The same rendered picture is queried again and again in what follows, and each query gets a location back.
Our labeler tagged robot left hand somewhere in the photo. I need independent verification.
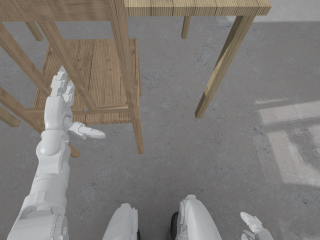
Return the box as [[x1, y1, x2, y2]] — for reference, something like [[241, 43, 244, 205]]
[[44, 65, 106, 140]]

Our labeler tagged robot right hand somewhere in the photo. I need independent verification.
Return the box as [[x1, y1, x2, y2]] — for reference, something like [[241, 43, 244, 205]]
[[240, 212, 274, 240]]

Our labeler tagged robot right shin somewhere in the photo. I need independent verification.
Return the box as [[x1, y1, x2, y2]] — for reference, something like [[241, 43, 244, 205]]
[[175, 194, 196, 240]]

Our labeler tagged chair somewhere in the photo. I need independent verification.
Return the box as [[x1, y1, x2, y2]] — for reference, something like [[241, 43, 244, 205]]
[[0, 0, 144, 158]]

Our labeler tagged robot left forearm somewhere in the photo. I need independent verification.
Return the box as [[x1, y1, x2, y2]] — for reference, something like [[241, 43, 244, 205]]
[[7, 129, 71, 240]]

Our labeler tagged table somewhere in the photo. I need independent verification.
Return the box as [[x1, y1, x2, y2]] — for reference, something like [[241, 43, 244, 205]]
[[0, 0, 272, 127]]

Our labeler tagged left robot upper arm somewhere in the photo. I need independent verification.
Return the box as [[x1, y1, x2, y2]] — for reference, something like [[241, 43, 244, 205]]
[[9, 213, 69, 240]]

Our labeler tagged robot right thigh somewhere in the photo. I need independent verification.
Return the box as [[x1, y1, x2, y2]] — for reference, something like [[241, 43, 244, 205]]
[[178, 199, 222, 240]]

